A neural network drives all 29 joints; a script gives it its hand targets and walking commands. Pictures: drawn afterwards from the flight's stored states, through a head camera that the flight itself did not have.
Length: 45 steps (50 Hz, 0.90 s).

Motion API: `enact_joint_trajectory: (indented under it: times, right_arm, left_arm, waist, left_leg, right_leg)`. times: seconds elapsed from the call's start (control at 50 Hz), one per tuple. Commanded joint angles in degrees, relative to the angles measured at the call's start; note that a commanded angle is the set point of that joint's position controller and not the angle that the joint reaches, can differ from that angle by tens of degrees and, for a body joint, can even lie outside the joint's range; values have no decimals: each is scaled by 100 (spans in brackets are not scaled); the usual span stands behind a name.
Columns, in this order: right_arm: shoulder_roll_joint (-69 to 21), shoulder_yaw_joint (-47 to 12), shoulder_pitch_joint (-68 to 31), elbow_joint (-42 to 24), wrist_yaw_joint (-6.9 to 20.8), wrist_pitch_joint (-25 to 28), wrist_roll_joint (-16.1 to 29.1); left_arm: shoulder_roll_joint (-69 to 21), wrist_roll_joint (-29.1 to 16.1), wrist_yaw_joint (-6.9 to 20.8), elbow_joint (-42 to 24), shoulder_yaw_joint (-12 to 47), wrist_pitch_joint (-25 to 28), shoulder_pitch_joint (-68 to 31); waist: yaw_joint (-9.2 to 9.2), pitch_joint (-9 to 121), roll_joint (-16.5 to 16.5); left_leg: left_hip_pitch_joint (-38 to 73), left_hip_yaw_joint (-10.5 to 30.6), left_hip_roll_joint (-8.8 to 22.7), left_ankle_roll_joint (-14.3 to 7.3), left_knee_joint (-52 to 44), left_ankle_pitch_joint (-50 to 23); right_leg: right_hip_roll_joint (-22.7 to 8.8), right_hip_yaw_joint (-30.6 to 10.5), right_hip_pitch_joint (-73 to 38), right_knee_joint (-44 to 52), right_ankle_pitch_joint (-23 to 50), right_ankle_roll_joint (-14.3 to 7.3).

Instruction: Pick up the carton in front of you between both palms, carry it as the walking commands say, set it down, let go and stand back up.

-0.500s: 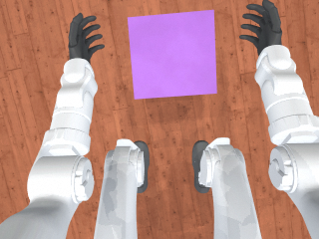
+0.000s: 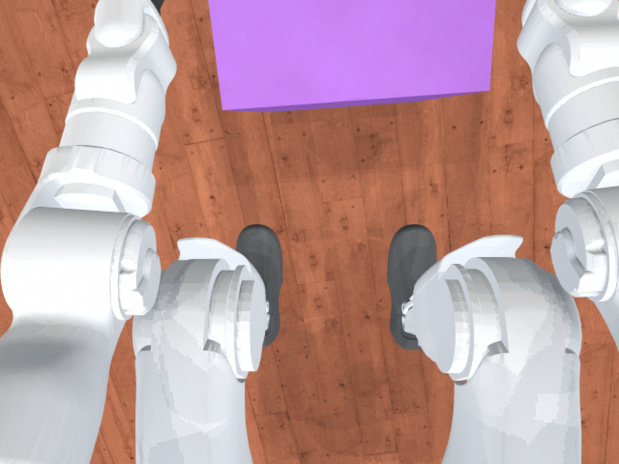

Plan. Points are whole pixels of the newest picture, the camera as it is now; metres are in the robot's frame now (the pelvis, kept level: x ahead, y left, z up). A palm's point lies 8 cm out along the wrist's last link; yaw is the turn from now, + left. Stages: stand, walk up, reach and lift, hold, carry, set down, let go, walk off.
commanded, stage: reach and lift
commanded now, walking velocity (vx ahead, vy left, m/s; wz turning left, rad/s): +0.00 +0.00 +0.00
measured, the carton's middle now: (342, 2) +0.54 -0.01 -0.24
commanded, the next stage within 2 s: none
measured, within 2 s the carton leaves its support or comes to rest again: leaves its support in 0.76 s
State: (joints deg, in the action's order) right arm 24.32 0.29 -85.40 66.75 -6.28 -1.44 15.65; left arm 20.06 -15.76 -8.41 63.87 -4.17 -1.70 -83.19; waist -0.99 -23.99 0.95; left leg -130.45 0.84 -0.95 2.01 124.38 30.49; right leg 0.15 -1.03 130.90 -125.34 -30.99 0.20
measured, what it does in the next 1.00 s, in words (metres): stands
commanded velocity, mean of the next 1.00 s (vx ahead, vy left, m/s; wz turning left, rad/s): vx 0.00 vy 0.00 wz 0.00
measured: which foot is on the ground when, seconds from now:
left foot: down 0.00-1.00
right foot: down 0.00-1.00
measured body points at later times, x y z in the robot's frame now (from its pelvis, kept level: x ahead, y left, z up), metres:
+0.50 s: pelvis +0.00 +0.00 +0.00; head +0.37 +0.00 +0.25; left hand +0.55 +0.15 -0.18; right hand +0.55 -0.16 -0.18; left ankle +0.12 +0.13 -0.33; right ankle +0.12 -0.12 -0.33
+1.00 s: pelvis +0.01 +0.00 +0.02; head +0.30 -0.02 +0.36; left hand +0.53 +0.14 -0.07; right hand +0.53 -0.16 -0.07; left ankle +0.12 +0.13 -0.33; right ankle +0.12 -0.12 -0.33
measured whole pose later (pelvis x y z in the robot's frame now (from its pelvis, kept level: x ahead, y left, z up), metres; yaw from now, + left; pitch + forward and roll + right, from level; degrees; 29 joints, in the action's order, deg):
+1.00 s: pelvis +0.01 +0.00 +0.02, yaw -1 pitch +39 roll +1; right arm 8.6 14.5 -67.8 50.0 -7.5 -15.8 0.3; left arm 6.4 -1.2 -8.4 46.9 -19.7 -15.3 -65.3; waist -0.2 -1.3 1.4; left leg -128.0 2.3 -2.7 2.9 120.6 31.9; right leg 1.6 -1.5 128.6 -120.7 -31.4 1.2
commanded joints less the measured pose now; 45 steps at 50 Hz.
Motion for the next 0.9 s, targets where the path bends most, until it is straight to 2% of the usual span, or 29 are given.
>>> enact_joint_trajectory:
  times: [0.0,0.06,0.18,0.3,0.42,0.46,0.52,0.58,0.64,0.74,0.8,0.84,0.86,0.88]
  right_arm:
    - [442,-27,-1189,-726,-54,142,45]
    - [213,19,-944,-802,-31,166,-75]
    - [116,284,-773,-527,-13,156,-316]
    - [-96,61,-1130,-388,18,178,-157]
    - [-959,-272,-1667,-382,60,238,-147]
    - [-2231,-594,-2121,-399,312,204,-136]
    - [-4520,-779,-2974,-467,924,24,-432]
    - [-5592,-720,-2993,-720,1311,-210,-574]
    - [-6178,-836,-2965,-1214,1408,-304,-470]
    - [-6994,-1439,-3343,-2951,1380,-591,-80]
    - [-7377,-1521,-3196,-3627,1317,-836,-186]
    - [-7770,-1400,-2622,-3517,1306,-1077,-399]
    - [-7913,-1256,-2255,-3315,1340,-1207,-576]
    - [-8011,-1091,-1939,-2995,1388,-1324,-771]
  left_arm:
    - [506,-114,-2,-410,-13,167,-866]
    - [348,-67,59,-331,11,202,-574]
    - [389,168,60,-428,-227,307,-746]
    - [-3,127,37,-282,2,258,-1028]
    - [-950,131,36,-324,292,294,-1551]
    - [-2092,221,240,-369,510,227,-1964]
    - [-4378,503,888,-440,794,11,-2940]
    - [-5411,648,1321,-745,795,-222,-3058]
    - [-5959,478,1468,-1303,944,-327,-3166]
    - [-6875,97,1473,-2510,1372,-630,-3295]
    - [-7263,250,1510,-2862,1409,-942,-2984]
    - [-7410,436,1577,-3188,1410,-1108,-2871]
    - [-7473,541,1631,-3209,1423,-1199,-2802]
    - [-7499,693,1694,-3056,1350,-1286,-2675]
  waist:
    - [-54,8084,-397]
    - [-13,7812,-427]
    - [26,7102,-225]
    - [0,6884,-154]
    - [48,7080,-133]
    - [-52,7059,-147]
    - [16,6627,-246]
    - [23,6666,-198]
    - [68,7561,-192]
    - [37,10418,-301]
    - [10,11173,-400]
    - [51,11099,-462]
    - [143,10748,-419]
    - [147,10069,-343]
  left_leg:
    - [3383,-362,-103,54,-684,-1906]
    - [3038,-357,-124,83,-716,-1845]
    - [2835,-314,-123,73,-815,-1593]
    - [3034,-240,-144,42,-959,-1304]
    - [3430,-234,-290,33,-1000,-1281]
    - [3515,-241,-384,-15,-962,-1288]
    - [3154,-307,-538,-45,-889,-1124]
    - [3022,-453,-631,-96,-789,-1165]
    - [3323,-528,-664,-119,-654,-1708]
    - [4389,-694,-726,-27,-645,-2633]
    - [4224,-748,-819,-9,-834,-2533]
    - [3915,-748,-875,-28,-1062,-2273]
    - [3837,-696,-891,-60,-1218,-2041]
    - [3563,-684,-877,-71,-1351,-1752]
  right_leg:
    - [116,120,-4266,804,2166,134]
    - [140,111,-4204,817,2216,153]
    - [158,93,-3446,911,1805,135]
    - [162,150,-3071,1023,1264,106]
    - [280,189,-3287,1055,1202,84]
    - [358,202,-3168,999,1162,70]
    - [492,248,-2920,935,1076,37]
    - [597,344,-2944,892,1096,36]
    - [650,399,-3298,789,1656,20]
    - [705,545,-4863,762,2710,54]
    - [765,593,-5469,933,2893,97]
    - [817,609,-5541,1144,2842,104]
    - [837,625,-5249,1267,2583,78]
    - [835,605,-4837,1421,2268,54]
